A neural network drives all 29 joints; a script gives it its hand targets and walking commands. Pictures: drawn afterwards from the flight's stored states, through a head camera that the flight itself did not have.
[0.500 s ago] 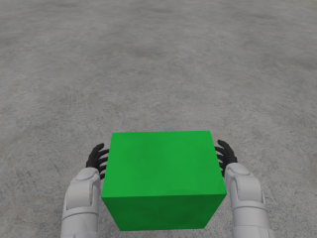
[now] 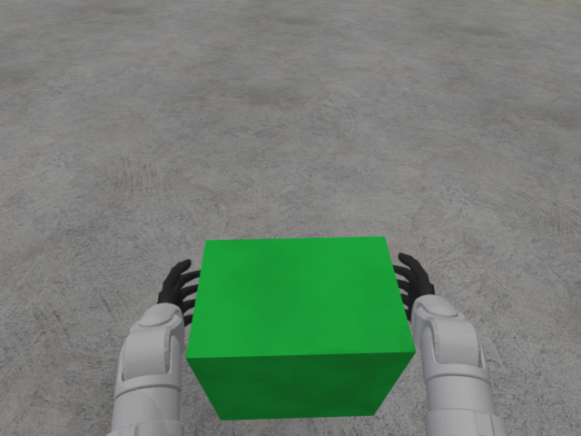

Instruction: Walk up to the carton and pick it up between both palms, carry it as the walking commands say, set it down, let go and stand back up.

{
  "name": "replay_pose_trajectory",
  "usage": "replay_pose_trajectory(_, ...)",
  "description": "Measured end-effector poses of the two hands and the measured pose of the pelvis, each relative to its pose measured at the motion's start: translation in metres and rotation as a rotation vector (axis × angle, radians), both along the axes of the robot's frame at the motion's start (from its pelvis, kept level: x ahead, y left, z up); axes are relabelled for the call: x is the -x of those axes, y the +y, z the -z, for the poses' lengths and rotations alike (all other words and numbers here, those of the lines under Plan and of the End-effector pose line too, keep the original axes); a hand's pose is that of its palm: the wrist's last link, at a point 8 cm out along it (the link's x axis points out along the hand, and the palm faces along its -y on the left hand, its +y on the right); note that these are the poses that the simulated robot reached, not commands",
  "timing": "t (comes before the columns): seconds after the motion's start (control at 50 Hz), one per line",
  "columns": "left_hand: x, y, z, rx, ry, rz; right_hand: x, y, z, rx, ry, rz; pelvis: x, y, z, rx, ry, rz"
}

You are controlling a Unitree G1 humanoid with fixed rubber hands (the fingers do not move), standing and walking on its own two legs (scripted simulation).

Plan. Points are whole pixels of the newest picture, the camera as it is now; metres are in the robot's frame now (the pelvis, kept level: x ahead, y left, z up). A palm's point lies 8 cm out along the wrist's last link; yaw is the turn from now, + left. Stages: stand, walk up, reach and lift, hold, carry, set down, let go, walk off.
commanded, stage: hold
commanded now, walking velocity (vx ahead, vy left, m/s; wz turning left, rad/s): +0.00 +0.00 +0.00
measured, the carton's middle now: (296, 335) +0.28 +0.00 -0.03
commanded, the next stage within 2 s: carry in 0.30 s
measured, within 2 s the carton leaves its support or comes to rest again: neither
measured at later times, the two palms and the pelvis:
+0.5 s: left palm (171, 302) +0.29 +0.17 +0.06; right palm (422, 297) +0.28 -0.17 +0.06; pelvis +0.00 +0.00 -0.02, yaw -1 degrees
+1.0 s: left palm (173, 322) +0.25 +0.16 +0.07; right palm (451, 345) +0.21 -0.18 +0.08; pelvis -0.01 +0.02 -0.01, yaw -6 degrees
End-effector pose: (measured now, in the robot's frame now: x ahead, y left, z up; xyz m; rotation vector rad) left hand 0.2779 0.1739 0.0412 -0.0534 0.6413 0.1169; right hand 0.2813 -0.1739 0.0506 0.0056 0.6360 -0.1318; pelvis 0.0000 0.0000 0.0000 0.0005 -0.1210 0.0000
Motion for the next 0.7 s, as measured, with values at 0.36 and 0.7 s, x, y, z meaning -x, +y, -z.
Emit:
replay_pose_trajectory(0.36,-0.002,-0.001,0.000,-0.001,-0.002,-0.004,-0.001,-0.001,0.002,0.000,-0.003,-0.003,-0.003,-0.001,0.003,0.001,0.044,-0.004)
replay_pose_trajectory(0.7,-0.028,-0.040,-0.049,0.014,-0.113,0.078,0.017,-0.034,-0.030,-0.059,-0.117,0.159,0.014,-0.003,0.028,-0.007,0.176,0.134)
